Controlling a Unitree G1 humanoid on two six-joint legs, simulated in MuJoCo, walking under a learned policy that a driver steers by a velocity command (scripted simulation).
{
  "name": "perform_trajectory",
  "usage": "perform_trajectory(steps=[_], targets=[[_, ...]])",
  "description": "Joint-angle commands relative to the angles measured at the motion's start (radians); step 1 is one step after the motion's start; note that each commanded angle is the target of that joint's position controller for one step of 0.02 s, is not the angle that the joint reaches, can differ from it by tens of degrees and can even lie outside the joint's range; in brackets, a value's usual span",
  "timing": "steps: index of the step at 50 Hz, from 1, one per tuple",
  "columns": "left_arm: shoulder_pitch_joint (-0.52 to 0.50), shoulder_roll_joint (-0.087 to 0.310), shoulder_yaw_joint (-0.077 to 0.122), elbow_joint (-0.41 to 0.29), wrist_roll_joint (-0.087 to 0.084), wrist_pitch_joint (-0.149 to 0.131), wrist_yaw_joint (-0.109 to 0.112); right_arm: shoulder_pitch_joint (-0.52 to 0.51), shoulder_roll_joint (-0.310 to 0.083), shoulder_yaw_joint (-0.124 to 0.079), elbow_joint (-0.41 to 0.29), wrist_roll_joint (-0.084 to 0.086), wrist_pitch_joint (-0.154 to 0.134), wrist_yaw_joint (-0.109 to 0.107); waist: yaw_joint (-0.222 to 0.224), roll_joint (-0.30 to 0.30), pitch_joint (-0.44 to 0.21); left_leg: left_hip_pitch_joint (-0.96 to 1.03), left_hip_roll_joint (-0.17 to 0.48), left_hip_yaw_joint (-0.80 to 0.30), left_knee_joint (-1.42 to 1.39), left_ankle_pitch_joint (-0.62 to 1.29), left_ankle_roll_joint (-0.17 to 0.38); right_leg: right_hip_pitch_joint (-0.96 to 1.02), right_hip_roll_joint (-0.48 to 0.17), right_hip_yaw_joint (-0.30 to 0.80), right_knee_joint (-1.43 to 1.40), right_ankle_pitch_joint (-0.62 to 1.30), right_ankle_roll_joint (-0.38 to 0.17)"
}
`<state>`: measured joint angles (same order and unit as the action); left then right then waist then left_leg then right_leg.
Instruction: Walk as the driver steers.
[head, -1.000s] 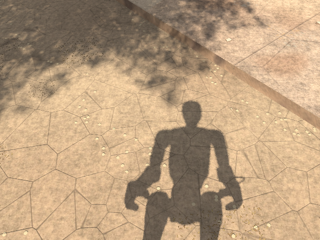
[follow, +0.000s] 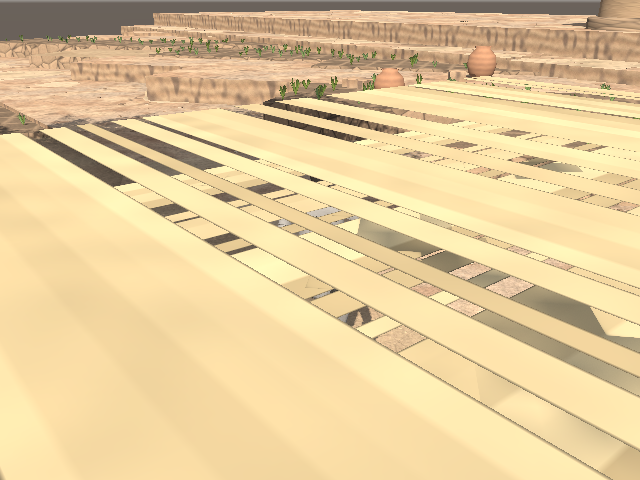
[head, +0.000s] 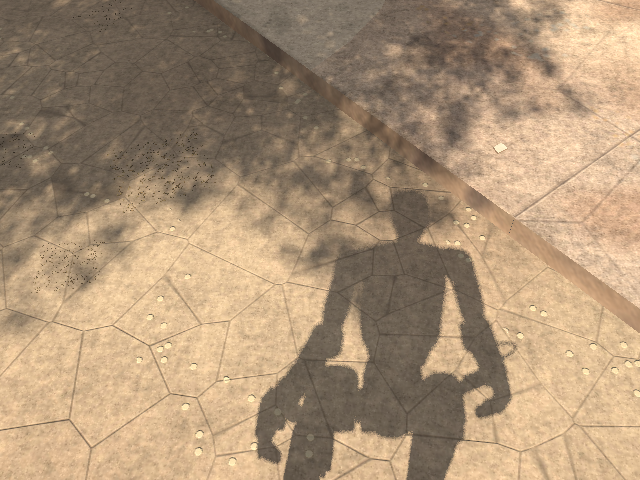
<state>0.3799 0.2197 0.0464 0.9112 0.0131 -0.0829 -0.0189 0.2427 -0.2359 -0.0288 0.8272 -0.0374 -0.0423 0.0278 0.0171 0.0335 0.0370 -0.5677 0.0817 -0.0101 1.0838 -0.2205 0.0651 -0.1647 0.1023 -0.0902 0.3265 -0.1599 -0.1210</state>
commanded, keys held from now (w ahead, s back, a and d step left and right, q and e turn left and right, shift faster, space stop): w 0.72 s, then w+q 0.28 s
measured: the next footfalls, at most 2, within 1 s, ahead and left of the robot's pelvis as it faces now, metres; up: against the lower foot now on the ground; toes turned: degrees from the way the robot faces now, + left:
left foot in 0.34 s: +0.36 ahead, +0.12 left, +0.00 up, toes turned +3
right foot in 0.90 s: +0.66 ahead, -0.06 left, +0.00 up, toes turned -1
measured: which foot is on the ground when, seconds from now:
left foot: up 0.00-0.32, down 0.34-0.90, up 0.92-1.00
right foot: down 0.00-0.36, up 0.38-0.88, down 0.90-1.00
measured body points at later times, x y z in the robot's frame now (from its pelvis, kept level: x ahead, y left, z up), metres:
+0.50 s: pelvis +0.28 +0.06 +0.00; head +0.31 +0.07 +0.45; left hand +0.30 +0.31 -0.15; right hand +0.36 -0.20 -0.13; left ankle +0.32 +0.12 -0.74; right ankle +0.20 -0.06 -0.65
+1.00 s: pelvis +0.55 +0.02 -0.01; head +0.58 +0.00 +0.44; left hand +0.68 +0.27 -0.13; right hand +0.52 -0.23 -0.16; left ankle +0.40 +0.12 -0.66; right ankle +0.62 -0.06 -0.74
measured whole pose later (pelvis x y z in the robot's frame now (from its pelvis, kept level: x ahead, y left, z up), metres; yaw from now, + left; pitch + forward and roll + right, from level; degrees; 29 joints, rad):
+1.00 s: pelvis +0.55 +0.02 -0.01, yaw +5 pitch +0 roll +0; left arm 0.10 0.20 0.04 0.87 0.03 -0.08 0.00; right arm 0.41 -0.21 -0.05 1.02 -0.01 -0.06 0.00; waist -0.05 0.02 0.06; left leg -0.28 -0.02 -0.01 1.09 -0.38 0.09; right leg -0.36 0.00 -0.12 0.53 -0.18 -0.07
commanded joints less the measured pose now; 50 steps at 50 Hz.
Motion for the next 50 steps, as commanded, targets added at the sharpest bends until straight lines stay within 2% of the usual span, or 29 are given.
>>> perform_trajectory(steps=[1, 6, 11, 14, 15, 16, 17, 18, 19, 20, 21, 22, 23, 25, 27, 30, 33, 36, 39, 41, 42, 43, 44, 45, 46, 47, 48, 49, 50], targets=[[0.028, 0.093, 0.015, -0.028, -0.006, -0.021, 0.001, -0.011, -0.048, -0.010, -0.044, -0.002, 0.006, 0.004, -0.022, -0.064, 0.050, -0.090, 0.047, 0.008, -0.092, 0.114, -0.026, -0.021, -0.282, 0.249, -0.254, 0.052, -0.115], [0.120, 0.098, 0.009, 0.015, -0.010, -0.022, 0.007, -0.188, -0.028, 0.000, -0.082, 0.007, 0.001, 0.008, 0.030, -0.073, 0.060, -0.117, 0.022, 0.048, -0.324, 0.262, -0.046, 0.087, -0.261, 0.182, -0.232, 0.177, -0.079], [0.190, 0.103, 0.004, 0.060, 0.006, -0.015, 0.022, -0.314, -0.030, 0.001, -0.116, 0.010, -0.006, 0.008, 0.065, -0.085, 0.077, -0.119, -0.018, 0.073, -0.456, 0.210, -0.025, 0.241, -0.297, 0.175, -0.160, 0.353, -0.087], [0.165, 0.122, 0.007, 0.076, 0.012, -0.011, 0.033, -0.290, -0.040, -0.006, -0.114, 0.011, -0.018, 0.004, 0.030, -0.100, 0.066, -0.020, -0.057, 0.088, -0.528, 0.098, 0.018, 0.288, -0.320, 0.161, -0.073, 0.554, -0.072], [0.145, 0.132, 0.008, 0.078, 0.012, -0.010, 0.035, -0.222, -0.051, -0.013, -0.092, 0.010, -0.022, -0.003, -0.003, -0.109, 0.032, 0.089, -0.091, 0.101, -0.552, 0.061, 0.037, 0.279, -0.314, 0.148, 0.004, 0.700, -0.057], [0.129, 0.141, 0.009, 0.081, 0.009, -0.007, 0.034, -0.088, -0.067, -0.024, -0.046, 0.008, -0.030, -0.011, -0.063, -0.099, -0.038, 0.254, -0.127, 0.117, -0.607, 0.072, 0.060, 0.260, -0.291, 0.124, 0.153, 0.792, -0.040], [0.117, 0.133, 0.005, 0.076, 0.003, -0.008, 0.033, 0.092, -0.109, -0.043, 0.013, -0.007, -0.041, -0.023, -0.134, -0.076, -0.143, 0.513, -0.082, 0.067, -0.619, 0.092, 0.097, 0.129, -0.253, 0.092, 0.360, 0.677, -0.021], [0.136, 0.067, -0.014, 0.033, -0.020, -0.011, 0.028, 0.257, -0.210, -0.068, 0.034, -0.035, -0.047, -0.036, -0.168, 0.063, -0.294, 0.812, 0.201, -0.275, -0.634, -0.028, 0.176, -0.150, -0.169, 0.036, 0.705, 0.267, 0.013], [0.213, 0.056, -0.007, 0.045, -0.035, -0.012, 0.023, 0.262, -0.233, -0.079, 0.049, -0.008, -0.034, -0.026, -0.127, 0.217, -0.386, 0.931, 0.360, -0.691, -0.775, -0.024, 0.286, -0.397, -0.011, 0.073, 0.978, -0.352, 0.034], [0.128, 0.127, 0.011, 0.037, -0.009, -0.008, 0.027, 0.161, -0.178, -0.069, 0.040, 0.018, -0.026, -0.020, -0.095, 0.066, -0.230, 0.812, 0.304, -0.573, -0.796, -0.049, 0.252, -0.488, -0.087, 0.150, 1.016, -0.278, 0.021], [0.046, 0.110, 0.008, 0.015, -0.004, -0.013, 0.021, 0.076, -0.121, -0.054, 0.029, 0.024, -0.031, -0.016, -0.073, 0.017, -0.116, 0.667, 0.266, -0.433, -0.826, 0.006, 0.228, -0.487, -0.124, 0.149, 0.973, -0.193, 0.020], [0.017, 0.086, 0.006, 0.013, -0.003, -0.012, 0.017, 0.034, -0.080, -0.043, 0.033, 0.019, -0.038, -0.013, -0.040, -0.010, -0.051, 0.554, 0.216, -0.333, -0.865, 0.085, 0.190, -0.448, -0.159, 0.141, 0.907, -0.147, 0.023], [0.009, 0.077, 0.007, 0.010, 0.014, 0.001, 0.012, 0.032, -0.053, -0.034, 0.048, 0.022, -0.045, -0.016, -0.013, 0.006, -0.022, 0.483, 0.174, -0.263, -0.884, 0.146, 0.161, -0.408, -0.180, 0.140, 0.855, -0.131, 0.032], [0.035, 0.042, 0.001, 0.025, 0.026, 0.026, -0.002, 0.067, -0.036, -0.028, 0.079, 0.022, -0.059, -0.019, 0.012, 0.021, -0.022, 0.428, 0.137, -0.186, -0.911, 0.240, 0.146, -0.354, -0.182, 0.119, 0.821, -0.108, 0.050], [-0.004, 0.036, 0.002, 0.013, 0.027, 0.037, -0.010, 0.110, -0.058, -0.032, 0.108, 0.030, -0.069, -0.019, 0.022, 0.020, -0.003, 0.422, 0.123, -0.137, -0.936, 0.291, 0.150, -0.396, -0.192, 0.100, 0.783, -0.067, 0.064], [-0.149, 0.044, 0.002, -0.032, 0.024, 0.043, -0.014, 0.166, -0.064, -0.030, 0.136, 0.030, -0.068, -0.019, -0.001, 0.020, 0.042, 0.439, 0.100, -0.090, -0.968, 0.313, 0.145, -0.493, -0.213, 0.073, 0.669, 0.046, 0.086], [-0.277, 0.033, -0.008, -0.069, 0.015, 0.039, -0.015, 0.212, -0.060, -0.024, 0.156, 0.030, -0.066, -0.020, -0.029, 0.022, 0.059, 0.461, 0.078, -0.051, -0.970, 0.366, 0.129, -0.490, -0.202, 0.045, 0.494, 0.141, 0.096], [-0.371, 0.028, -0.016, -0.092, 0.009, 0.037, -0.013, 0.269, -0.069, -0.023, 0.180, 0.026, -0.066, -0.026, -0.058, 0.030, 0.065, 0.526, 0.089, -0.038, -0.962, 0.401, 0.124, -0.467, -0.178, 0.022, 0.367, 0.184, 0.087], [-0.445, 0.045, -0.012, -0.123, 0.010, 0.031, -0.009, 0.314, -0.074, -0.022, 0.204, 0.018, -0.058, -0.037, -0.074, 0.028, 0.083, 0.624, 0.126, -0.084, -0.914, 0.459, 0.140, -0.486, -0.164, 0.035, 0.301, 0.140, 0.074], [-0.443, 0.057, -0.008, -0.131, 0.009, 0.020, -0.007, 0.301, -0.092, -0.028, 0.207, 0.012, -0.053, -0.045, -0.058, 0.027, 0.079, 0.669, 0.144, -0.107, -0.860, 0.537, 0.140, -0.453, -0.148, 0.042, 0.259, 0.070, 0.058], [-0.404, 0.064, -0.004, -0.123, 0.006, 0.013, -0.004, 0.277, -0.100, -0.030, 0.204, 0.010, -0.051, -0.047, -0.034, 0.031, 0.064, 0.662, 0.141, -0.105, -0.814, 0.609, 0.128, -0.379, -0.130, 0.039, 0.227, 0.032, 0.048], [-0.322, 0.076, 0.004, -0.098, 0.006, 0.005, 0.002, 0.254, -0.111, -0.034, 0.201, 0.011, -0.050, -0.046, 0.002, 0.036, 0.025, 0.640, 0.125, -0.098, -0.729, 0.715, 0.112, -0.253, -0.099, 0.028, 0.195, 0.000, 0.035], [-0.165, 0.098, 0.017, -0.046, 0.012, -0.007, 0.012, 0.234, -0.111, -0.034, 0.198, 0.016, -0.049, -0.041, 0.069, 0.005, -0.058, 0.584, 0.080, -0.069, -0.557, 0.731, 0.093, -0.043, -0.080, 0.018, 0.130, 0.037, 0.014], [0.010, 0.166, 0.039, -0.010, 0.037, -0.019, 0.026, 0.222, -0.084, -0.026, 0.173, 0.028, -0.052, -0.036, 0.129, -0.054, -0.184, 0.403, 0.026, -0.039, -0.306, 0.500, 0.074, 0.230, -0.229, 0.166, 0.121, -0.021, -0.028], [0.092, 0.271, 0.066, -0.012, 0.060, -0.016, 0.030, 0.332, 0.032, -0.003, 0.149, 0.071, -0.049, -0.035, 0.096, -0.256, -0.338, 0.056, -0.133, 0.057, 0.059, -0.104, 0.025, 0.523, -0.535, 0.593, 0.060, -0.124, -0.131], [0.033, 0.223, 0.059, -0.025, 0.027, 0.001, 0.024, 0.310, -0.067, -0.031, 0.160, 0.045, -0.040, -0.042, 0.082, -0.185, -0.330, -0.029, -0.128, -0.034, 0.185, -0.279, 0.039, 0.441, -0.551, 0.737, -0.037, -0.172, -0.145], [-0.073, 0.154, 0.041, -0.040, 0.016, 0.004, 0.021, 0.234, -0.079, -0.041, 0.144, 0.035, -0.034, -0.039, 0.037, -0.114, -0.171, -0.060, -0.070, -0.053, 0.194, -0.194, 0.044, 0.297, -0.513, 0.577, -0.061, -0.204, -0.115], [-0.133, 0.099, 0.028, -0.046, 0.012, -0.003, 0.018, 0.182, -0.054, -0.038, 0.134, 0.031, -0.033, -0.032, 0.021, -0.074, -0.080, -0.043, -0.033, -0.050, 0.155, -0.124, 0.041, 0.166, -0.469, 0.451, -0.104, -0.146, -0.089], [-0.152, 0.073, 0.021, -0.041, 0.012, -0.009, 0.021, 0.162, -0.037, -0.040, 0.132, 0.022, -0.024, -0.026, 0.001, -0.088, -0.035, -0.014, -0.010, -0.046, 0.118, -0.092, 0.037, 0.086, -0.426, 0.353, -0.133, -0.093, -0.055]])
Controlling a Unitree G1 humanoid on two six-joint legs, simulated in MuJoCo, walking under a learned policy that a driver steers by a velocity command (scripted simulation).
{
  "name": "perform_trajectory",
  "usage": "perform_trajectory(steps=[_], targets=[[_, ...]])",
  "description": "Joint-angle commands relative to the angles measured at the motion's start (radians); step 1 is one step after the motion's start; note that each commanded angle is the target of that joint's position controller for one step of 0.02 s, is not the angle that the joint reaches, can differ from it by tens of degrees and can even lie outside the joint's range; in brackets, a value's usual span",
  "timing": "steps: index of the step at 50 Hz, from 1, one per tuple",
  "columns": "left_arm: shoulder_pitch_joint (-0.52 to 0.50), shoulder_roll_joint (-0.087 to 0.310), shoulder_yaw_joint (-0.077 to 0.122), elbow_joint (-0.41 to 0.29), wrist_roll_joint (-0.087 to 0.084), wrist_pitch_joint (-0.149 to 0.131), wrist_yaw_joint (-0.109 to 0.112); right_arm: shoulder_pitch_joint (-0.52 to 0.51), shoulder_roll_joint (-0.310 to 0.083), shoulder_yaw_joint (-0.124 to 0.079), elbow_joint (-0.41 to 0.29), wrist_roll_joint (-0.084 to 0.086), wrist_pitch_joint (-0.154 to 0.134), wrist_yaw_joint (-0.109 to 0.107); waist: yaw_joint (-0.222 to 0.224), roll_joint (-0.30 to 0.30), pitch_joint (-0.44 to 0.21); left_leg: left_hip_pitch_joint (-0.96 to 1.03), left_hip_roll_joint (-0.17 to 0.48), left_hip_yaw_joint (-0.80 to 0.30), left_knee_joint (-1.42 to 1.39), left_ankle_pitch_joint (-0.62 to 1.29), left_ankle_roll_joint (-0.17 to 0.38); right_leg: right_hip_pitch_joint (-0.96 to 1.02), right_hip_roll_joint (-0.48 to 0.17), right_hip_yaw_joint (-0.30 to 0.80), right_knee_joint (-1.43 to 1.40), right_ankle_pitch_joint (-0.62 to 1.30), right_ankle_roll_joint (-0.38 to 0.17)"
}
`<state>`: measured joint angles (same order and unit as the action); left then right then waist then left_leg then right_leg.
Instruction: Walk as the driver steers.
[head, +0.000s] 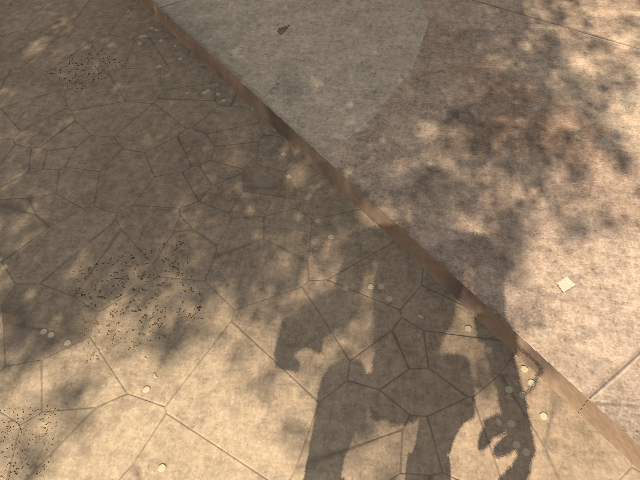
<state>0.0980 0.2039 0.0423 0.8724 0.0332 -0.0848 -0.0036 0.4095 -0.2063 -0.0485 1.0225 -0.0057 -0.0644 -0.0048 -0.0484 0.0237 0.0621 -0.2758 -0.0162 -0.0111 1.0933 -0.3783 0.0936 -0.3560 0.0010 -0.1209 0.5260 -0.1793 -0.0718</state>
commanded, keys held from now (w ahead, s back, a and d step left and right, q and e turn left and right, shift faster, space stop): w+q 0.86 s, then w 0.14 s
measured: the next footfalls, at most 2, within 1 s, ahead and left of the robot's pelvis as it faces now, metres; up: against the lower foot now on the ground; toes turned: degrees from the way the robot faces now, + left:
left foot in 0.44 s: +0.35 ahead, +0.14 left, +0.00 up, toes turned +21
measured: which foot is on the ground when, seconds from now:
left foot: up 0.00-0.42, down 0.44-1.00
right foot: down 0.00-0.46, up 0.48-1.00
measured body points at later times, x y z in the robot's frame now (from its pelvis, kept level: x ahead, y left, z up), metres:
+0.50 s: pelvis +0.25 +0.05 -0.02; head +0.28 +0.07 +0.43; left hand +0.14 +0.28 -0.16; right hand +0.48 -0.13 -0.13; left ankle +0.31 +0.12 -0.73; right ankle +0.09 -0.09 -0.67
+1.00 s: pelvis +0.51 +0.13 -0.01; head +0.54 +0.15 +0.44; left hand +0.60 +0.44 -0.09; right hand +0.60 -0.14 -0.13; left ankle +0.31 +0.12 -0.73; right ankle +0.68 +0.12 -0.73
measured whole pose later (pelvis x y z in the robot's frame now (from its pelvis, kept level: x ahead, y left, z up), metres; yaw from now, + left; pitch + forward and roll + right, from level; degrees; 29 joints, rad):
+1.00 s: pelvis +0.51 +0.13 -0.01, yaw +33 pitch +2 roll +1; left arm 0.00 0.24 0.02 0.72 0.03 -0.06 -0.02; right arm 0.48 -0.27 -0.07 0.93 -0.02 -0.06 -0.01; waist -0.10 -0.02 0.04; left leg 0.09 -0.13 -0.20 0.36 -0.43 0.11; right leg -0.49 0.00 -0.02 0.52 -0.08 -0.03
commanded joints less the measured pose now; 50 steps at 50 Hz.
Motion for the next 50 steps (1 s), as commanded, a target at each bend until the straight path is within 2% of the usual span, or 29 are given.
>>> perform_trajectory(steps=[1, 3, 4, 6, 10, 12, 17, 19, 20, 21, 22, 23, 24, 25, 26, 27, 28, 29, 30, 31, 33, 37, 43, 45, 46, 48, 49, 50], targets=[[0.134, 0.068, 0.019, 0.012, -0.012, -0.013, 0.011, 0.000, -0.057, -0.023, -0.067, -0.024, 0.013, 0.015, 0.042, -0.100, -0.039, -0.276, 0.102, -0.041, 0.084, 0.080, 0.000, 0.220, -0.293, 0.306, -0.349, -0.014, -0.081], [0.178, 0.060, 0.018, 0.035, -0.018, -0.031, 0.013, -0.004, -0.030, -0.023, -0.074, -0.029, 0.037, 0.028, 0.025, -0.098, -0.040, -0.266, 0.104, -0.027, 0.080, 0.114, -0.008, 0.198, -0.279, 0.221, -0.365, 0.088, -0.076], [0.195, 0.069, 0.020, 0.044, -0.022, -0.038, 0.014, -0.030, -0.025, -0.023, -0.087, -0.029, 0.044, 0.033, 0.019, -0.097, -0.031, -0.295, 0.110, -0.023, 0.071, 0.143, -0.011, 0.201, -0.276, 0.183, -0.376, 0.121, -0.076], [0.224, 0.080, 0.024, 0.056, -0.021, -0.045, 0.015, -0.101, -0.026, -0.023, -0.115, -0.030, 0.053, 0.040, 0.021, -0.091, -0.012, -0.362, 0.122, -0.014, 0.039, 0.216, -0.018, 0.214, -0.270, 0.119, -0.390, 0.158, -0.074], [0.273, 0.079, 0.020, 0.078, -0.016, -0.044, 0.017, -0.255, -0.026, -0.015, -0.175, -0.026, 0.052, 0.054, 0.040, -0.086, 0.028, -0.412, 0.118, 0.022, -0.156, 0.354, -0.031, 0.239, -0.243, 0.010, -0.395, 0.234, -0.068], [0.294, 0.093, 0.021, 0.085, -0.016, -0.044, 0.020, -0.329, -0.019, -0.006, -0.202, -0.026, 0.050, 0.061, 0.056, -0.090, 0.038, -0.378, 0.107, 0.060, -0.277, 0.399, -0.027, 0.257, -0.244, -0.034, -0.390, 0.278, -0.063], [0.373, 0.126, 0.030, 0.115, -0.011, -0.023, 0.034, -0.445, -0.038, -0.003, -0.256, -0.033, 0.048, 0.070, 0.084, -0.090, 0.057, -0.353, 0.076, 0.135, -0.426, 0.298, 0.021, 0.416, -0.290, -0.099, -0.326, 0.429, -0.060], [0.368, 0.148, 0.035, 0.118, -0.008, -0.009, 0.039, -0.420, -0.051, -0.010, -0.254, -0.036, 0.049, 0.065, 0.064, -0.109, 0.029, -0.272, 0.023, 0.173, -0.456, 0.199, 0.056, 0.460, -0.293, -0.137, -0.219, 0.700, -0.050], [0.364, 0.166, 0.040, 0.118, -0.008, -0.001, 0.041, -0.371, -0.063, -0.017, -0.242, -0.038, 0.049, 0.061, 0.041, -0.124, -0.003, -0.206, -0.014, 0.190, -0.465, 0.144, 0.076, 0.473, -0.294, -0.151, -0.124, 0.839, -0.045], [0.359, 0.181, 0.045, 0.115, -0.008, 0.010, 0.040, -0.283, -0.080, -0.028, -0.218, -0.037, 0.045, 0.056, 0.007, -0.125, -0.056, -0.111, -0.054, 0.197, -0.492, 0.109, 0.099, 0.473, -0.292, -0.159, 0.023, 0.903, -0.044], [0.345, 0.189, 0.047, 0.104, -0.012, 0.020, 0.036, -0.140, -0.107, -0.045, -0.173, -0.042, 0.035, 0.047, -0.055, -0.094, -0.137, 0.081, -0.084, 0.181, -0.573, 0.140, 0.129, 0.393, -0.278, -0.176, 0.242, 0.818, -0.023], [0.339, 0.165, 0.040, 0.072, -0.013, 0.020, 0.031, 0.005, -0.199, -0.077, -0.139, -0.054, 0.029, 0.031, -0.114, 0.004, -0.242, 0.334, 0.076, -0.056, -0.628, 0.028, 0.186, 0.168, -0.250, -0.173, 0.549, 0.480, 0.013], [0.322, 0.078, 0.028, -0.015, -0.027, 0.008, 0.008, -0.043, -0.300, -0.099, -0.169, -0.033, 0.039, 0.023, -0.042, 0.255, -0.300, 0.597, 0.348, -0.634, -0.765, 0.000, 0.335, -0.296, -0.007, -0.092, 0.923, -0.354, 0.081], [0.191, 0.160, 0.040, -0.048, -0.020, -0.008, 0.002, -0.013, -0.294, -0.096, -0.172, -0.018, 0.054, 0.017, -0.085, 0.061, -0.273, 0.568, 0.356, -0.656, -0.835, 0.105, 0.327, -0.411, -0.025, 0.109, 0.947, -0.304, 0.073], [0.145, 0.135, 0.033, -0.064, -0.033, -0.021, -0.001, -0.061, -0.253, -0.084, -0.161, -0.013, 0.053, 0.007, -0.050, 0.019, -0.160, 0.465, 0.337, -0.506, -0.831, 0.203, 0.299, -0.432, -0.077, 0.131, 0.892, -0.201, 0.062], [0.175, 0.127, 0.030, -0.046, -0.033, -0.028, 0.003, -0.108, -0.198, -0.072, -0.160, -0.007, 0.045, 0.005, 0.003, -0.052, -0.082, 0.323, 0.292, -0.409, -0.844, 0.353, 0.254, -0.364, -0.113, 0.133, 0.779, -0.145, 0.061], [0.177, 0.124, 0.032, -0.044, -0.014, -0.016, 0.005, -0.147, -0.171, -0.063, -0.166, -0.002, 0.035, 0.002, 0.040, -0.064, -0.059, 0.241, 0.237, -0.337, -0.850, 0.432, 0.222, -0.302, -0.133, 0.144, 0.708, -0.138, 0.068], [0.208, 0.116, 0.030, -0.035, 0.006, 0.005, 0.003, -0.175, -0.151, -0.054, -0.174, 0.002, 0.025, 0.000, 0.069, -0.054, -0.067, 0.192, 0.200, -0.287, -0.860, 0.479, 0.208, -0.242, -0.138, 0.146, 0.670, -0.132, 0.079], [0.216, 0.111, 0.030, -0.037, 0.015, 0.024, 0.000, -0.168, -0.147, -0.050, -0.175, 0.006, 0.014, 0.002, 0.078, -0.044, -0.075, 0.168, 0.181, -0.270, -0.864, 0.517, 0.207, -0.215, -0.135, 0.144, 0.642, -0.132, 0.090], [0.209, 0.105, 0.030, -0.044, 0.018, 0.038, -0.004, -0.150, -0.156, -0.050, -0.169, 0.011, 0.004, 0.003, 0.083, -0.039, -0.072, 0.151, 0.165, -0.255, -0.870, 0.541, 0.207, -0.215, -0.131, 0.136, 0.614, -0.126, 0.100], [0.148, 0.100, 0.027, -0.071, 0.015, 0.053, -0.009, -0.109, -0.184, -0.056, -0.163, 0.009, -0.003, 0.006, 0.072, -0.022, -0.051, 0.126, 0.142, -0.243, -0.892, 0.514, 0.198, -0.249, -0.127, 0.123, 0.538, -0.063, 0.118], [-0.027, 0.114, 0.025, -0.136, 0.009, 0.058, -0.011, -0.012, -0.188, -0.055, -0.152, 0.006, -0.001, 0.009, 0.010, 0.013, -0.012, 0.182, 0.129, -0.276, -0.904, 0.483, 0.163, -0.355, -0.112, 0.124, 0.365, 0.082, 0.131], [-0.202, 0.115, 0.008, -0.211, 0.000, 0.045, -0.023, 0.088, -0.195, -0.052, -0.144, -0.005, 0.003, -0.002, -0.050, 0.038, -0.003, 0.311, 0.133, -0.319, -0.834, 0.593, 0.147, -0.379, -0.054, 0.126, 0.177, 0.154, 0.112], [-0.226, 0.116, 0.002, -0.230, -0.004, 0.036, -0.027, 0.100, -0.197, -0.050, -0.141, -0.010, 0.003, -0.010, -0.054, 0.051, 0.000, 0.341, 0.147, -0.321, -0.812, 0.648, 0.135, -0.339, -0.038, 0.116, 0.109, 0.152, 0.090], [-0.215, 0.121, 0.002, -0.233, -0.005, 0.031, -0.027, 0.095, -0.198, -0.049, -0.140, -0.011, 0.001, -0.014, -0.045, 0.057, 0.001, 0.342, 0.155, -0.324, -0.803, 0.674, 0.122, -0.290, -0.032, 0.117, 0.072, 0.147, 0.075], [-0.101, 0.142, 0.010, -0.204, -0.006, 0.021, -0.021, 0.051, -0.212, -0.049, -0.145, -0.011, -0.006, -0.018, 0.014, 0.067, -0.022, 0.299, 0.155, -0.303, -0.745, 0.824, 0.081, -0.085, 0.002, 0.103, 0.006, 0.096, 0.034], [0.009, 0.166, 0.022, -0.168, -0.007, 0.015, -0.011, 0.039, -0.224, -0.050, -0.142, -0.012, -0.010, -0.014, 0.060, 0.058, -0.074, 0.294, 0.135, -0.284, -0.632, 0.950, 0.065, 0.052, 0.035, 0.087, -0.015, 0.058, 0.013], [0.154, 0.189, 0.033, -0.128, -0.004, 0.004, 0.001, 0.025, -0.226, -0.049, -0.141, -0.010, -0.015, -0.007, 0.134, 0.021, -0.152, 0.242, 0.084, -0.236, -0.447, 0.927, 0.046, 0.240, 0.015, 0.097, -0.066, 0.084, -0.014]])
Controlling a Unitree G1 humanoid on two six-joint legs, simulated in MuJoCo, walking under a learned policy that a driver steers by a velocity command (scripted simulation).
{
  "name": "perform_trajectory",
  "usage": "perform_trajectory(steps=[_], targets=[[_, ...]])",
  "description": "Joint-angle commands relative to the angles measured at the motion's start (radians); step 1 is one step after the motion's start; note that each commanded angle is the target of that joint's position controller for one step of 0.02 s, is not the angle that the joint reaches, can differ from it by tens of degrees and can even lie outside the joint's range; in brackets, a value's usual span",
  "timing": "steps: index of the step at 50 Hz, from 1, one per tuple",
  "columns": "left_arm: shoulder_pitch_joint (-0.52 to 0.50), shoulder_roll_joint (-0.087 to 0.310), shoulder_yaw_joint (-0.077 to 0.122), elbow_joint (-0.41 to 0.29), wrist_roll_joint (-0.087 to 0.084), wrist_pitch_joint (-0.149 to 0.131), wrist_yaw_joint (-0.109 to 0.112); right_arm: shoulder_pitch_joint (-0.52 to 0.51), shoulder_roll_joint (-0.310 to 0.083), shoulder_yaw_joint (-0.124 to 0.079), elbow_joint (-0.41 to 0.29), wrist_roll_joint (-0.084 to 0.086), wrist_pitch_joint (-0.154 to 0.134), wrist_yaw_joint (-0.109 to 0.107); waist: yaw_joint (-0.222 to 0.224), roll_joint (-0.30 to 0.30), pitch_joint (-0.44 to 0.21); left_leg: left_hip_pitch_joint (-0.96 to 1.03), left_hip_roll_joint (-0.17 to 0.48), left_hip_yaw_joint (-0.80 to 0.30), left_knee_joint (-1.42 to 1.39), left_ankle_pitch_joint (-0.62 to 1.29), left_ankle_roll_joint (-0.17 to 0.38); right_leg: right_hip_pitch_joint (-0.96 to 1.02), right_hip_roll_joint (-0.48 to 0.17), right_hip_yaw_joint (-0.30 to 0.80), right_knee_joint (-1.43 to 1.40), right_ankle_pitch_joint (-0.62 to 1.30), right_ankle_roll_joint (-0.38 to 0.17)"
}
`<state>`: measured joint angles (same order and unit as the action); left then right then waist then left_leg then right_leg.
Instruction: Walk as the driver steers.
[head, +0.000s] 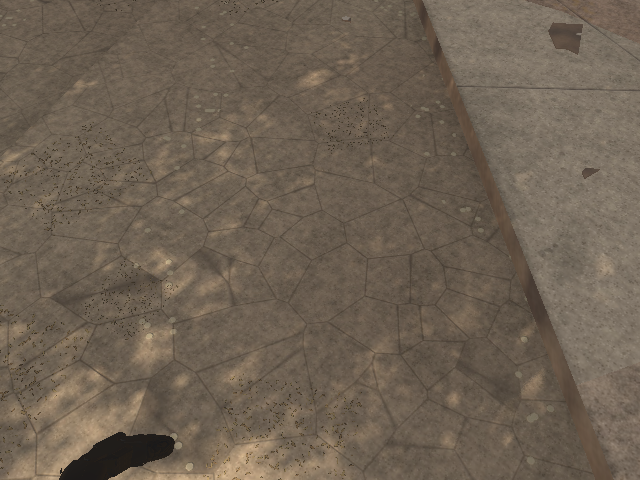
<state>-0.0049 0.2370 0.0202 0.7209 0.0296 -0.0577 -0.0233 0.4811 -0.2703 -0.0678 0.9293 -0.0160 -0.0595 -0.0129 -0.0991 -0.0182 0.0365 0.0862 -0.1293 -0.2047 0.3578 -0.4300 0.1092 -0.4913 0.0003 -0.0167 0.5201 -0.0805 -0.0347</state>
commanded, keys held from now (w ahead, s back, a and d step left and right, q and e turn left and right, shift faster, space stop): w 0.12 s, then w+e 0.88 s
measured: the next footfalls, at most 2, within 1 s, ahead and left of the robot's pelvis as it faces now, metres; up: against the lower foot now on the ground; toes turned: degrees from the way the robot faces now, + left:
right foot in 0.02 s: +0.17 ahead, -0.11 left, +0.00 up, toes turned +0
left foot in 0.50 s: +0.41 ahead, +0.09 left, +0.00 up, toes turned -7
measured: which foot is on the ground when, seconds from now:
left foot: down 0.00-0.02, up 0.04-0.48, down 0.50-1.00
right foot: up 0.00-0.00, down 0.02-0.52, up 0.54-1.00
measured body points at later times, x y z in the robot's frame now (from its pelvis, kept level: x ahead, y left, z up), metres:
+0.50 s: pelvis +0.26 +0.00 +0.01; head +0.28 +0.00 +0.46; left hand +0.21 +0.26 -0.13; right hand +0.47 -0.23 -0.08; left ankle +0.37 +0.09 -0.72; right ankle +0.13 -0.11 -0.72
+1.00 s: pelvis +0.48 -0.05 +0.00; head +0.52 -0.07 +0.45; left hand +0.77 +0.07 -0.09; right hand +0.35 -0.28 -0.13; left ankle +0.38 +0.10 -0.72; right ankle +0.57 -0.18 -0.71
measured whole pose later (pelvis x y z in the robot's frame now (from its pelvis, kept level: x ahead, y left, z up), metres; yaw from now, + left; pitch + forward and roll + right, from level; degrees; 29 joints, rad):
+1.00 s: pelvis +0.48 -0.05 +0.00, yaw -24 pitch +2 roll +1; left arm 0.03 0.24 0.04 0.72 0.04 0.01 -0.08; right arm 0.41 -0.24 -0.04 0.92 -0.02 -0.08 -0.01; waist -0.07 -0.02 0.05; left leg 0.10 0.02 0.29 0.28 -0.39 -0.02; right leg -0.56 -0.03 -0.10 0.65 -0.15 -0.10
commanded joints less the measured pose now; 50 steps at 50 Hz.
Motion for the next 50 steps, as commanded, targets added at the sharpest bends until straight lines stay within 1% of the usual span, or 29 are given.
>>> perform_trajectory(steps=[1, 2, 3, 4, 5, 6, 7, 8, 10, 12, 15, 19, 21, 22, 23, 24, 25, 26, 27, 28, 29, 30, 32, 35, 40, 43, 46, 48, 50], targets=[[0.416, 0.222, 0.070, 0.037, 0.021, -0.031, 0.037, -0.029, -0.098, -0.013, -0.074, 0.004, -0.026, 0.007, 0.231, -0.031, -0.263, -0.269, 0.142, 0.000, 0.568, 0.676, 0.014, 0.605, -0.199, 0.228, -0.064, -0.169, -0.099], [0.439, 0.316, 0.095, 0.059, 0.030, -0.021, 0.032, 0.144, -0.017, -0.001, -0.066, 0.041, -0.021, 0.011, 0.148, -0.301, -0.366, -0.566, -0.041, 0.091, 0.874, -0.081, -0.032, 0.814, -0.442, 0.726, -0.186, -0.195, -0.253], [0.362, 0.220, 0.081, 0.051, 0.000, -0.008, 0.021, 0.085, -0.102, -0.008, -0.045, 0.000, -0.013, 0.002, 0.132, -0.115, -0.246, -0.673, 0.034, 0.050, 0.943, -0.047, -0.015, 0.692, -0.403, 0.782, -0.252, -0.353, -0.235], [0.268, 0.148, 0.063, 0.035, -0.009, -0.010, 0.017, -0.023, -0.108, -0.011, -0.064, -0.005, -0.012, 0.010, 0.119, -0.025, -0.099, -0.675, 0.075, 0.058, 0.917, 0.055, -0.018, 0.535, -0.357, 0.601, -0.270, -0.336, -0.212], [0.232, 0.108, 0.052, 0.040, -0.003, -0.014, 0.014, -0.083, -0.092, -0.005, -0.080, -0.007, -0.013, 0.016, 0.110, 0.013, -0.047, -0.658, 0.105, 0.069, 0.869, 0.106, -0.020, 0.446, -0.305, 0.476, -0.287, -0.215, -0.188], [0.240, 0.098, 0.046, 0.056, -0.003, -0.020, 0.015, -0.105, -0.084, -0.004, -0.088, -0.013, -0.007, 0.024, 0.099, -0.020, -0.027, -0.639, 0.127, 0.079, 0.829, 0.118, -0.024, 0.400, -0.265, 0.381, -0.299, -0.105, -0.170], [0.255, 0.092, 0.042, 0.078, -0.009, -0.026, 0.015, -0.101, -0.075, -0.001, -0.092, -0.024, 0.002, 0.031, 0.082, -0.060, -0.027, -0.605, 0.140, 0.096, 0.794, 0.123, -0.033, 0.362, -0.228, 0.325, -0.311, -0.030, -0.159], [0.279, 0.091, 0.040, 0.097, -0.015, -0.033, 0.011, -0.099, -0.065, 0.002, -0.092, -0.030, 0.008, 0.036, 0.074, -0.077, -0.034, -0.591, 0.148, 0.119, 0.771, 0.128, -0.042, 0.356, -0.212, 0.299, -0.314, 0.051, -0.163], [0.325, 0.101, 0.042, 0.124, -0.026, -0.044, 0.006, -0.130, -0.047, 0.010, -0.104, -0.037, 0.012, 0.042, 0.070, -0.074, -0.039, -0.621, 0.165, 0.159, 0.722, 0.137, -0.064, 0.365, -0.197, 0.269, -0.325, 0.147, -0.188], [0.361, 0.117, 0.047, 0.142, -0.029, -0.041, 0.008, -0.221, -0.032, 0.021, -0.136, -0.037, 0.012, 0.047, 0.083, -0.065, -0.010, -0.673, 0.188, 0.186, 0.632, 0.184, -0.093, 0.353, -0.187, 0.249, -0.355, 0.142, -0.205], [0.405, 0.127, 0.052, 0.161, -0.029, -0.032, 0.012, -0.366, -0.015, 0.038, -0.184, -0.027, 0.009, 0.049, 0.114, -0.063, 0.021, -0.666, 0.189, 0.212, 0.434, 0.289, -0.129, 0.327, -0.152, 0.219, -0.371, 0.122, -0.191], [0.462, 0.148, 0.060, 0.175, -0.025, -0.025, 0.013, -0.481, -0.023, 0.048, -0.219, -0.013, 0.002, 0.044, 0.150, -0.064, 0.007, -0.590, 0.155, 0.226, 0.277, 0.361, -0.141, 0.349, -0.149, 0.226, -0.316, 0.195, -0.171], [0.466, 0.160, 0.065, 0.173, -0.020, -0.020, 0.015, -0.504, -0.038, 0.045, -0.235, -0.007, -0.005, 0.037, 0.150, -0.072, -0.001, -0.550, 0.144, 0.216, 0.237, 0.334, -0.132, 0.367, -0.165, 0.259, -0.270, 0.222, -0.161], [0.456, 0.168, 0.069, 0.168, -0.018, -0.017, 0.018, -0.491, -0.049, 0.042, -0.236, -0.006, -0.009, 0.033, 0.138, -0.076, -0.006, -0.513, 0.140, 0.206, 0.208, 0.307, -0.125, 0.370, -0.173, 0.281, -0.244, 0.217, -0.152], [0.441, 0.176, 0.073, 0.162, -0.017, -0.014, 0.020, -0.452, -0.060, 0.037, -0.228, -0.005, -0.015, 0.029, 0.116, -0.077, -0.015, -0.451, 0.132, 0.202, 0.169, 0.281, -0.116, 0.364, -0.176, 0.300, -0.210, 0.204, -0.141], [0.419, 0.181, 0.076, 0.155, -0.020, -0.013, 0.021, -0.373, -0.072, 0.029, -0.205, -0.008, -0.025, 0.023, 0.075, -0.057, -0.038, -0.334, 0.119, 0.207, 0.101, 0.282, -0.102, 0.336, -0.154, 0.295, -0.134, 0.215, -0.123], [0.420, 0.157, 0.071, 0.149, -0.026, -0.016, 0.017, -0.260, -0.115, 0.013, -0.173, -0.022, -0.040, 0.010, 0.033, 0.006, -0.108, -0.156, 0.165, 0.158, 0.055, 0.263, -0.073, 0.277, -0.091, 0.255, 0.032, 0.190, -0.099], [0.399, 0.095, 0.056, 0.105, -0.034, -0.023, 0.016, -0.092, -0.198, -0.007, -0.166, -0.046, -0.048, -0.005, -0.035, 0.139, -0.255, 0.056, 0.409, -0.077, 0.012, 0.077, -0.019, 0.152, -0.017, 0.168, 0.314, -0.032, -0.073], [0.485, 0.042, 0.047, 0.073, -0.055, -0.015, 0.019, -0.095, -0.274, -0.028, -0.162, -0.043, -0.027, -0.007, 0.020, 0.340, -0.288, 0.165, 0.587, -0.445, -0.116, -0.078, 0.070, -0.127, 0.102, 0.056, 0.527, -0.477, -0.054], [0.482, 0.121, 0.062, 0.107, -0.026, 0.005, 0.026, -0.150, -0.181, -0.014, -0.174, -0.030, -0.015, -0.003, 0.046, 0.186, -0.186, 0.058, 0.563, -0.445, -0.125, -0.163, 0.083, -0.188, 0.021, 0.083, 0.639, -0.438, -0.064], [0.433, 0.119, 0.066, 0.110, -0.017, 0.011, 0.014, -0.215, -0.099, 0.006, -0.188, -0.021, -0.017, 0.002, 0.064, 0.094, -0.087, -0.045, 0.506, -0.302, -0.135, -0.096, 0.064, -0.183, -0.015, 0.097, 0.646, -0.342, -0.063], [0.404, 0.093, 0.062, 0.107, -0.016, 0.014, 0.005, -0.246, -0.067, 0.014, -0.185, -0.019, -0.023, 0.006, 0.081, 0.083, -0.041, -0.122, 0.459, -0.170, -0.159, 0.063, 0.046, -0.156, -0.042, 0.092, 0.623, -0.282, -0.051], [0.385, 0.084, 0.065, 0.103, 0.003, 0.036, -0.010, -0.245, -0.047, 0.020, -0.170, -0.013, -0.037, 0.001, 0.104, 0.128, -0.020, -0.180, 0.395, -0.006, -0.183, 0.249, 0.019, -0.125, -0.069, 0.074, 0.605, -0.233, -0.026], [0.321, 0.073, 0.063, 0.071, 0.004, 0.055, -0.025, -0.197, -0.061, 0.012, -0.142, 0.001, -0.058, 0.003, 0.112, 0.113, -0.030, -0.164, 0.390, 0.106, -0.196, 0.435, 0.030, -0.166, -0.075, 0.061, 0.613, -0.157, -0.005], [0.157, 0.064, 0.052, 0.008, 0.004, 0.062, -0.043, -0.140, -0.070, 0.006, -0.105, -0.004, -0.057, 0.005, 0.091, 0.096, 0.013, -0.135, 0.378, 0.248, -0.217, 0.516, 0.040, -0.249, -0.085, 0.034, 0.467, -0.014, 0.018], [0.056, 0.050, 0.036, -0.029, 0.005, 0.058, -0.054, -0.123, -0.088, 0.001, -0.091, -0.005, -0.053, 0.005, 0.069, 0.100, 0.038, -0.135, 0.371, 0.325, -0.214, 0.537, 0.028, -0.188, -0.078, -0.016, 0.289, 0.066, 0.004], [-0.018, 0.057, 0.031, -0.065, 0.009, 0.055, -0.061, -0.077, -0.113, -0.007, -0.066, -0.005, -0.043, -0.001, 0.049, 0.096, 0.058, -0.068, 0.397, 0.369, -0.187, 0.604, 0.017, -0.150, -0.063, -0.072, 0.177, 0.017, -0.035], [-0.025, 0.066, 0.033, -0.075, 0.013, 0.054, -0.057, -0.062, -0.128, -0.010, -0.052, -0.007, -0.030, -0.006, 0.054, 0.101, 0.050, -0.015, 0.404, 0.408, -0.115, 0.782, 0.004, -0.100, -0.029, -0.109, 0.126, -0.062, -0.071], [0.051, 0.085, 0.044, -0.060, 0.017, 0.052, -0.045, -0.057, -0.162, -0.018, -0.043, -0.007, -0.014, -0.011, 0.094, 0.125, -0.010, 0.019, 0.407, 0.444, 0.067, 1.100, -0.007, 0.026, 0.043, -0.149, 0.100, -0.175, -0.117]])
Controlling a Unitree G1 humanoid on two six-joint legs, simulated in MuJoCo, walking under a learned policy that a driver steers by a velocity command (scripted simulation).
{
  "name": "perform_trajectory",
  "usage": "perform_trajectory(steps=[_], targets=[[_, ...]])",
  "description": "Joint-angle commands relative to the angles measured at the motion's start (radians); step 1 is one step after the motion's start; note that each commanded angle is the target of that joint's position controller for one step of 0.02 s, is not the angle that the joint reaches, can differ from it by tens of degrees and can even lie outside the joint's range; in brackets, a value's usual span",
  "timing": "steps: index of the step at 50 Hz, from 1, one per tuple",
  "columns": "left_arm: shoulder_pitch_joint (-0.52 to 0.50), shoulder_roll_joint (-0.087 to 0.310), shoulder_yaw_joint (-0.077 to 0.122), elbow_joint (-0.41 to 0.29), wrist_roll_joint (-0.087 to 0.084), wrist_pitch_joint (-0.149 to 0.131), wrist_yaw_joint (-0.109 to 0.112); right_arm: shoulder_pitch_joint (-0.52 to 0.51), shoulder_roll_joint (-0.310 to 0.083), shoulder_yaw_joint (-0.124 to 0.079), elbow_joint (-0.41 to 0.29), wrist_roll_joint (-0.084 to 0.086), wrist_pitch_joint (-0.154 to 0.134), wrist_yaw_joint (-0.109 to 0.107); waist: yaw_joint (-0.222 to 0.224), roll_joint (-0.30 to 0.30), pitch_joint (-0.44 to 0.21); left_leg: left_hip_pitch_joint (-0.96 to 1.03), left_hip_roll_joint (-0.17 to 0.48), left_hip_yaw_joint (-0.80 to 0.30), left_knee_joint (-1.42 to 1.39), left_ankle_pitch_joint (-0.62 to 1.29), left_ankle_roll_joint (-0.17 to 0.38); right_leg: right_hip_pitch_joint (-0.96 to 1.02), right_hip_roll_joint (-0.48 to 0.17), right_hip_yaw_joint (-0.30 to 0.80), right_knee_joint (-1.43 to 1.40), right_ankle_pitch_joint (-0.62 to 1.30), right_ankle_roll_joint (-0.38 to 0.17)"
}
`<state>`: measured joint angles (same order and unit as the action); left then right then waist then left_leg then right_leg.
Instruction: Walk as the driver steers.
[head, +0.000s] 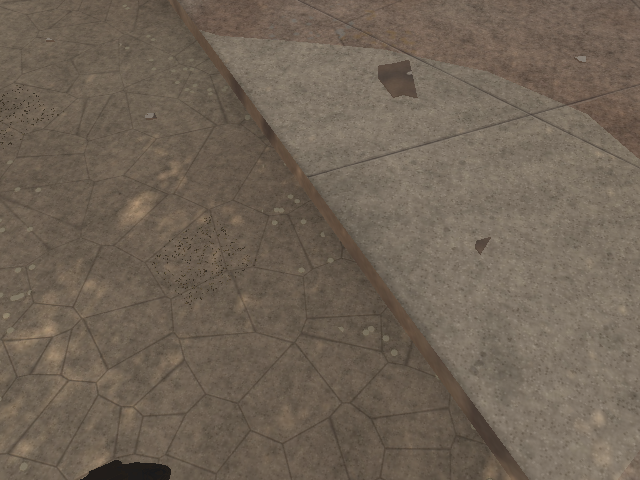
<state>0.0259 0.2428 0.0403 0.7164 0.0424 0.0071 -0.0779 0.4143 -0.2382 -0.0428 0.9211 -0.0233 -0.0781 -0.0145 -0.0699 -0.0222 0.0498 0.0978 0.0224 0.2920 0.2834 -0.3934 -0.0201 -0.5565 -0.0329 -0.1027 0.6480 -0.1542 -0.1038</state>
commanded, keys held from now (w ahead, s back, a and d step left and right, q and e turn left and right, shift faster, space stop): w+e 0.28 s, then w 0.72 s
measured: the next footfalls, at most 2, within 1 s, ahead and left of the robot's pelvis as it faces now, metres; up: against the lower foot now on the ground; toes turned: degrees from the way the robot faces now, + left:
right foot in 0.04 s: +0.17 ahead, -0.08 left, +0.00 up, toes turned -6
left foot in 0.58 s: +0.51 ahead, +0.02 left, +0.00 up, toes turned -14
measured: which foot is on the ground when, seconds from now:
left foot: down 0.00-0.06, up 0.08-0.56, down 0.58-1.00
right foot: up 0.00-0.02, down 0.04-0.60, up 0.62-0.88, down 0.90-1.00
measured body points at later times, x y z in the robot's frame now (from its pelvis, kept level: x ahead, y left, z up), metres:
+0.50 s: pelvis +0.27 -0.03 +0.01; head +0.31 -0.05 +0.46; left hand +0.32 +0.24 -0.12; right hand +0.42 -0.30 -0.09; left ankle +0.46 +0.06 -0.70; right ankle +0.14 -0.08 -0.73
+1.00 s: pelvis +0.54 -0.07 +0.02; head +0.56 -0.08 +0.47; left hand +0.77 +0.10 -0.10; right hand +0.43 -0.30 -0.12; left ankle +0.48 +0.03 -0.73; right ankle +0.55 -0.20 -0.67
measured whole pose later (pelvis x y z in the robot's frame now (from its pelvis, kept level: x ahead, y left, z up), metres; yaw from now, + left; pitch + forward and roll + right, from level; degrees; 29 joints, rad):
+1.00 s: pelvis +0.54 -0.07 +0.02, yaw -16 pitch +2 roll +1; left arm 0.11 0.23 0.01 0.79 0.04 -0.02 -0.03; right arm 0.46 -0.20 -0.03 0.95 -0.02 -0.07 0.00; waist -0.06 -0.03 -0.01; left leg 0.01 -0.07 0.05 0.20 -0.24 0.07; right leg -0.57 -0.06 -0.06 0.93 -0.26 -0.03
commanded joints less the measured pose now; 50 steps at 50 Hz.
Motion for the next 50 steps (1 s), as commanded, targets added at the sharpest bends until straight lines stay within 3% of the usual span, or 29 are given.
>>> perform_trajectory(steps=[1, 2, 3, 4, 5, 6, 7, 8, 10, 13, 19, 23, 26, 27, 28, 29, 30, 31, 32, 33, 35, 38, 40, 44, 46, 47, 48, 50], targets=[[0.127, 0.099, 0.036, -0.027, 0.005, -0.021, 0.019, 0.008, -0.209, -0.045, -0.035, 0.001, 0.015, -0.010, 0.111, 0.122, -0.089, -0.010, 0.250, -0.041, 0.313, 1.108, 0.119, 0.216, 0.119, -0.064, -0.065, -0.126, -0.075], [0.300, 0.135, 0.057, 0.030, 0.014, -0.030, 0.033, -0.005, -0.206, -0.043, -0.047, 0.003, 0.021, -0.009, 0.190, 0.071, -0.188, -0.138, 0.228, -0.024, 0.559, 0.958, 0.090, 0.459, 0.123, -0.016, -0.137, -0.094, -0.112], [0.392, 0.253, 0.092, 0.042, 0.021, -0.029, 0.051, 0.016, -0.122, -0.022, -0.106, 0.015, 0.016, 0.003, 0.200, -0.104, -0.306, -0.502, 0.149, -0.022, 0.903, 0.428, 0.041, 0.783, -0.144, 0.374, -0.177, -0.277, -0.207], [0.365, 0.320, 0.105, 0.016, -0.014, -0.021, 0.056, -0.038, -0.121, -0.026, -0.166, 0.005, 0.003, 0.017, 0.169, -0.183, -0.362, -0.778, -0.032, -0.193, 1.136, -0.160, 0.001, 0.882, -0.325, 0.868, -0.341, -0.188, -0.305], [0.364, 0.296, 0.101, 0.029, -0.027, -0.012, 0.062, -0.157, -0.156, -0.031, -0.192, -0.001, -0.003, 0.022, 0.196, -0.047, -0.250, -0.882, 0.023, -0.314, 1.147, -0.068, 0.009, 0.827, -0.293, 0.739, -0.367, -0.088, -0.282], [0.318, 0.243, 0.087, 0.040, -0.032, -0.014, 0.070, -0.160, -0.132, -0.021, -0.194, 0.010, -0.014, 0.024, 0.153, -0.012, -0.131, -0.870, 0.066, -0.311, 1.070, 0.028, 0.016, 0.689, -0.267, 0.598, -0.368, 0.027, -0.255], [0.273, 0.195, 0.074, 0.039, -0.034, -0.021, 0.074, -0.136, -0.125, -0.020, -0.175, 0.007, -0.016, 0.022, 0.102, 0.031, -0.067, -0.799, 0.098, -0.313, 0.965, 0.065, 0.017, 0.561, -0.207, 0.501, -0.381, 0.139, -0.208], [0.235, 0.168, 0.064, 0.037, -0.041, -0.028, 0.077, -0.118, -0.124, -0.020, -0.172, -0.012, -0.001, 0.020, 0.063, 0.024, -0.045, -0.732, 0.110, -0.318, 0.910, 0.068, 0.007, 0.474, -0.157, 0.437, -0.393, 0.213, -0.185], [0.223, 0.150, 0.056, 0.031, -0.045, -0.049, 0.073, -0.084, -0.114, -0.019, -0.164, -0.031, 0.033, 0.026, 0.036, 0.009, -0.072, -0.659, 0.107, -0.310, 0.866, 0.075, -0.014, 0.409, -0.114, 0.383, -0.408, 0.312, -0.185], [0.276, 0.180, 0.064, 0.049, -0.043, -0.063, 0.069, -0.154, -0.095, -0.015, -0.193, -0.028, 0.053, 0.032, 0.047, -0.004, -0.050, -0.699, 0.098, -0.294, 0.761, 0.162, -0.035, 0.375, -0.080, 0.362, -0.439, 0.280, -0.177], [0.408, 0.160, 0.054, 0.093, -0.043, -0.073, 0.074, -0.363, -0.081, -0.002, -0.251, -0.021, 0.045, 0.043, 0.132, -0.034, -0.014, -0.779, 0.075, -0.285, 0.481, 0.379, -0.026, 0.499, -0.074, 0.353, -0.440, 0.327, -0.121], [0.465, 0.167, 0.048, 0.118, -0.030, -0.077, 0.085, -0.461, -0.083, 0.005, -0.286, -0.012, 0.031, 0.051, 0.167, -0.034, 0.005, -0.758, 0.039, -0.267, 0.357, 0.389, 0.012, 0.593, -0.111, 0.364, -0.404, 0.422, -0.108], [0.429, 0.187, 0.047, 0.123, -0.025, -0.080, 0.094, -0.404, -0.107, -0.003, -0.278, -0.009, 0.021, 0.047, 0.119, -0.049, 0.007, -0.620, 0.001, -0.265, 0.270, 0.298, 0.063, 0.608, -0.135, 0.362, -0.344, 0.564, -0.075], [0.412, 0.195, 0.047, 0.124, -0.023, -0.081, 0.095, -0.330, -0.123, -0.011, -0.254, -0.007, 0.017, 0.039, 0.085, -0.054, -0.025, -0.510, -0.034, -0.251, 0.247, 0.255, 0.082, 0.603, -0.125, 0.347, -0.269, 0.708, -0.059], [0.400, 0.199, 0.046, 0.129, -0.022, -0.082, 0.091, -0.199, -0.138, -0.021, -0.211, -0.007, 0.009, 0.028, 0.022, -0.029, -0.094, -0.349, -0.063, -0.233, 0.188, 0.266, 0.105, 0.590, -0.086, 0.312, -0.112, 0.790, -0.042], [0.396, 0.175, 0.037, 0.120, -0.026, -0.087, 0.088, -0.051, -0.176, -0.033, -0.180, -0.019, -0.003, 0.013, -0.043, 0.007, -0.194, -0.118, 0.036, -0.327, 0.173, 0.267, 0.143, 0.468, -0.046, 0.284, 0.099, 0.638, -0.024], [0.495, 0.086, 0.016, 0.093, -0.061, -0.089, 0.083, 0.059, -0.291, -0.061, -0.177, -0.041, -0.003, 0.004, -0.028, 0.209, -0.348, 0.179, 0.317, -0.744, 0.152, 0.190, 0.259, 0.181, 0.096, 0.193, 0.464, 0.169, 0.026], [0.513, 0.128, 0.024, 0.110, -0.044, -0.086, 0.086, 0.038, -0.266, -0.062, -0.156, -0.014, 0.013, 0.018, -0.005, 0.251, -0.346, 0.163, 0.401, -1.024, 0.018, 0.190, 0.316, 0.021, 0.171, 0.195, 0.619, -0.354, 0.024], [0.443, 0.147, 0.029, 0.111, -0.020, -0.078, 0.087, -0.055, -0.196, -0.047, -0.169, 0.005, 0.019, 0.024, 0.030, 0.117, -0.176, 0.012, 0.360, -0.903, 0.001, 0.099, 0.302, -0.031, 0.104, 0.229, 0.673, -0.283, 0.018], [0.379, 0.134, 0.023, 0.101, -0.016, -0.078, 0.078, -0.126, -0.135, -0.031, -0.177, 0.008, 0.018, 0.028, 0.043, 0.047, -0.091, -0.110, 0.314, -0.772, -0.029, 0.104, 0.281, -0.027, 0.064, 0.220, 0.628, -0.218, 0.018], [0.346, 0.111, 0.018, 0.091, -0.006, -0.063, 0.065, -0.154, -0.093, -0.015, -0.154, 0.004, 0.008, 0.024, 0.081, 0.086, -0.022, -0.239, 0.221, -0.600, -0.086, 0.221, 0.229, 0.015, 0.010, 0.190, 0.533, -0.177, 0.028], [0.358, 0.088, 0.010, 0.106, 0.001, -0.046, 0.053, -0.111, -0.105, -0.016, -0.115, 0.012, -0.017, 0.029, 0.098, 0.101, -0.038, -0.261, 0.185, -0.493, -0.116, 0.411, 0.234, 0.035, -0.006, 0.148, 0.491, -0.131, 0.052], [0.287, 0.081, 0.005, 0.087, 0.002, -0.043, 0.049, -0.082, -0.119, -0.020, -0.092, 0.016, -0.023, 0.031, 0.091, 0.094, -0.019, -0.242, 0.178, -0.453, -0.149, 0.428, 0.242, -0.031, -0.035, 0.125, 0.427, -0.073, 0.070], [0.143, 0.044, -0.013, 0.052, -0.004, -0.043, 0.047, -0.016, -0.101, -0.013, -0.049, 0.011, -0.017, 0.031, 0.058, 0.115, -0.003, -0.194, 0.147, -0.386, -0.156, 0.469, 0.234, -0.086, -0.056, 0.070, 0.288, 0.013, 0.096], [0.079, 0.046, -0.015, 0.025, 0.001, -0.042, 0.051, 0.036, -0.103, -0.013, -0.026, 0.011, -0.011, 0.029, 0.042, 0.092, 0.007, -0.117, 0.172, -0.408, -0.142, 0.489, 0.239, -0.159, -0.063, 0.068, 0.283, -0.022, 0.091], [0.031, 0.053, -0.015, 0.012, 0.006, -0.042, 0.052, 0.080, -0.091, -0.010, -0.009, 0.009, -0.006, 0.023, 0.020, 0.046, 0.010, 0.007, 0.179, -0.431, -0.114, 0.535, 0.241, -0.244, -0.054, 0.062, 0.298, -0.074, 0.085], [-0.010, 0.033, -0.022, -0.007, 0.008, -0.044, 0.050, 0.125, -0.100, -0.011, 0.010, 0.001, -0.001, 0.014, -0.001, 0.049, 0.004, 0.112, 0.201, -0.453, -0.080, 0.596, 0.248, -0.299, -0.042, 0.058, 0.271, -0.129, 0.078], [-0.057, 0.018, -0.032, -0.041, -0.005, -0.051, 0.052, 0.165, -0.121, -0.017, 0.037, -0.013, 0.008, -0.004, -0.010, 0.088, -0.010, 0.208, 0.239, -0.473, -0.033, 0.649, 0.252, -0.310, -0.028, 0.073, 0.180, -0.211, 0.061]])
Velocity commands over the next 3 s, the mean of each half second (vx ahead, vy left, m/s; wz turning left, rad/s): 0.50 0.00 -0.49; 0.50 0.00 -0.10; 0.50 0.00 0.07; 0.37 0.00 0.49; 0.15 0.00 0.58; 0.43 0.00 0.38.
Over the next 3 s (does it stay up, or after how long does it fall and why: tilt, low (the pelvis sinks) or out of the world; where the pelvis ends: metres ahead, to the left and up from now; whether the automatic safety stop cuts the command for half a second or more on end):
stays up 1.27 -0.15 0.08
